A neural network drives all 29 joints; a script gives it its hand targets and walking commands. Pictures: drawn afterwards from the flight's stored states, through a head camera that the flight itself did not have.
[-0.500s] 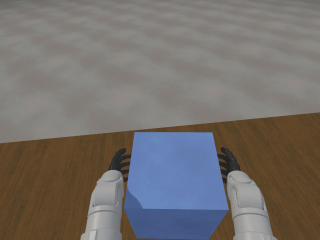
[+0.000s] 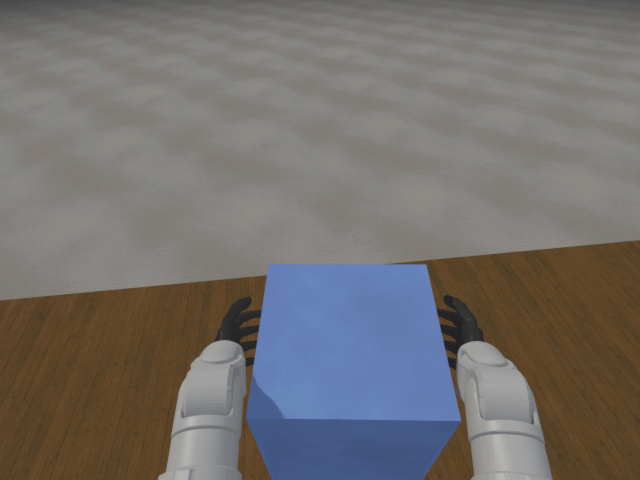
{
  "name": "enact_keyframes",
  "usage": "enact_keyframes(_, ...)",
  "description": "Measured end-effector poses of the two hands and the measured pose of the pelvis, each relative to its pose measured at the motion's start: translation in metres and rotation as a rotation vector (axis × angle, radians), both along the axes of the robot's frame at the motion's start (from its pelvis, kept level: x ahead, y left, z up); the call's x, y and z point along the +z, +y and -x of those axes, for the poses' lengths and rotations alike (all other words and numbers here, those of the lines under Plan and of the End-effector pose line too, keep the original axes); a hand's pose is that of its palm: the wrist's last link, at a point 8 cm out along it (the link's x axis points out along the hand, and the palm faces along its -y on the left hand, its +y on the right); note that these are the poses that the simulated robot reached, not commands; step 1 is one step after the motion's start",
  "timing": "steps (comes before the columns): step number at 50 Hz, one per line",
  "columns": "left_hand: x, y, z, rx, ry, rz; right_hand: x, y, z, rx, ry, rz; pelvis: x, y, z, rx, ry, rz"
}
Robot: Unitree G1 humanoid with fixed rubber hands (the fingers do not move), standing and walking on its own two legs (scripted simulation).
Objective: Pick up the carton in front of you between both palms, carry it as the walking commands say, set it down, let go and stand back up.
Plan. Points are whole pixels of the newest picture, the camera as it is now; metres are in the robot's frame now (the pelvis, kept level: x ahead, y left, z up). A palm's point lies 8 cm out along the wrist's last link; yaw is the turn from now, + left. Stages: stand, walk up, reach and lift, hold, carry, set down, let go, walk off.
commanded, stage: hold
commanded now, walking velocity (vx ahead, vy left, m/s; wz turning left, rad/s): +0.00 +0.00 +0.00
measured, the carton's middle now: (346, 378) +0.29 +0.00 -0.02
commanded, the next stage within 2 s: carry in 0.96 s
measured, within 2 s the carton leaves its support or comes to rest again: neither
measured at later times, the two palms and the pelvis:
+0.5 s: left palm (229, 354) +0.28 +0.15 +0.05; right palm (470, 355) +0.28 -0.15 +0.05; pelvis -0.01 +0.00 +0.00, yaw +0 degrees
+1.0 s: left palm (229, 351) +0.28 +0.15 +0.05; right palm (469, 353) +0.28 -0.15 +0.05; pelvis +0.00 +0.00 +0.00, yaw +0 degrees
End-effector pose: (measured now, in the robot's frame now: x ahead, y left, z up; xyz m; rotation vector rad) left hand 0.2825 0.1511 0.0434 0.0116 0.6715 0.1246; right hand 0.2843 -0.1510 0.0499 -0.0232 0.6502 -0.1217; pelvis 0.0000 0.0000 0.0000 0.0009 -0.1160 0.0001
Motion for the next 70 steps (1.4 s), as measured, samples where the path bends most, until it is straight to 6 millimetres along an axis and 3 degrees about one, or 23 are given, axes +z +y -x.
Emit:
enact_keyframes(20,0.002,-0.001,0.003,0.008,0.004,0.007,0.000,-0.001,0.004,-0.007,0.005,-0.013,-0.001,-0.001,0.010,0.000,-0.018,0.000)
enact_keyframes(51,0.003,-0.001,-0.002,0.004,-0.004,0.002,0.001,-0.001,-0.001,-0.002,-0.003,-0.006,-0.003,-0.001,0.003,-0.010,0.047,-0.004)
enact_keyframes(56,0.015,-0.010,-0.017,0.014,-0.052,0.006,0.010,-0.010,-0.015,-0.015,-0.051,-0.024,-0.008,-0.009,-0.009,-0.023,0.112,-0.001)
enact_keyframes(60,0.026,-0.019,-0.033,0.029,-0.067,0.016,0.020,-0.018,-0.031,-0.029,-0.065,-0.040,-0.009,-0.018,-0.030,0.015,0.151,0.002)
enact_keyframes(65,0.036,-0.011,-0.055,0.066,-0.039,0.037,0.032,-0.010,-0.061,-0.022,-0.035,-0.058,0.000,-0.015,-0.065,0.027,0.200,-0.028)
enact_keyframes(70,0.034,0.004,-0.085,0.091,-0.059,0.054,0.033,0.006,-0.095,-0.015,-0.054,-0.057,-0.014,-0.004,-0.109,0.001,0.206,-0.038)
